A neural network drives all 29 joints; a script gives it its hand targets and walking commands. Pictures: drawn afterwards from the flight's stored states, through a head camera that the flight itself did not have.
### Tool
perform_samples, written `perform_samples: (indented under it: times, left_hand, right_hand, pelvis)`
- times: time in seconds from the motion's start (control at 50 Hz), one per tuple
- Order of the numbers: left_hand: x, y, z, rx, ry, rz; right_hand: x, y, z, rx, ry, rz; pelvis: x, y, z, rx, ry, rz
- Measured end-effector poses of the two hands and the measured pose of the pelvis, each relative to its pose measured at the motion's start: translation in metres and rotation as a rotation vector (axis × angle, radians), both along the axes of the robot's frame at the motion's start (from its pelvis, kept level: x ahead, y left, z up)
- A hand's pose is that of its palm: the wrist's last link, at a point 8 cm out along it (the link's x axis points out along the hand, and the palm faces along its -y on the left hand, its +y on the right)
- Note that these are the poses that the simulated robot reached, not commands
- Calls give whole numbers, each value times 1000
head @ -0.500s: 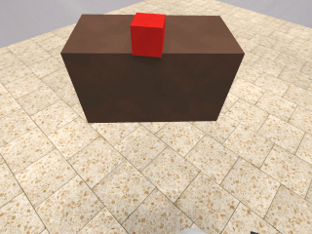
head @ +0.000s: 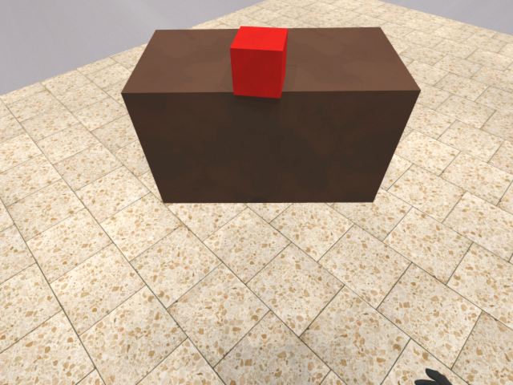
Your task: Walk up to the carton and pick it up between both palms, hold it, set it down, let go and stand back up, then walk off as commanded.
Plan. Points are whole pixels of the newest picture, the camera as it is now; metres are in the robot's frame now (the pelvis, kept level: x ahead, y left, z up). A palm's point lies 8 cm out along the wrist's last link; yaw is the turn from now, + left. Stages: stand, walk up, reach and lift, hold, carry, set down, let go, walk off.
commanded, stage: walk off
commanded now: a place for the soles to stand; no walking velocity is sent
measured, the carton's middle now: (260, 62) +1.12 -0.01 -0.05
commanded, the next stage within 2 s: stand in 0.02 s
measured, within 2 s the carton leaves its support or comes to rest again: neither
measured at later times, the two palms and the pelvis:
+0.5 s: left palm out of the picture +0.11 +0.27 -0.12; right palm out of the picture +0.09 -0.29 -0.11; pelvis +0.02 +0.00 +0.01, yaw -1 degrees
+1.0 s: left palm out of the picture +0.08 +0.27 -0.12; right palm out of the picture +0.07 -0.28 -0.12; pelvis +0.02 +0.00 +0.01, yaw -1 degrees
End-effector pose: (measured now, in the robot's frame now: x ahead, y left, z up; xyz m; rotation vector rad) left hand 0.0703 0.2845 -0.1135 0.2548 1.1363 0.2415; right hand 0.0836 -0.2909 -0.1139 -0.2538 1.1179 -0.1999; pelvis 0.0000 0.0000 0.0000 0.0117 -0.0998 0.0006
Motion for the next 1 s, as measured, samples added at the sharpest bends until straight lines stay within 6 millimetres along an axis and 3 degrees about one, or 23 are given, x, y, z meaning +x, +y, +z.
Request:
perform_samples:
  times: [0.18, 0.46, 1.0]
  left_hand:
    - [15, -8, -2, -24, 49, -25]
    - [39, -14, -2, -32, 49, -33]
    - [10, -14, -6, -31, 124, 1]
  right_hand:
    - [-6, 4, -6, 5, 84, -23]
    - [4, 4, -1, -3, 85, -53]
    - [-15, 10, -7, 10, 132, -70]
  pelvis:
    - [11, 0, 5, -5, 16, -10]
    - [20, 0, 9, -7, 21, -20]
    - [21, 0, 10, -7, 26, -24]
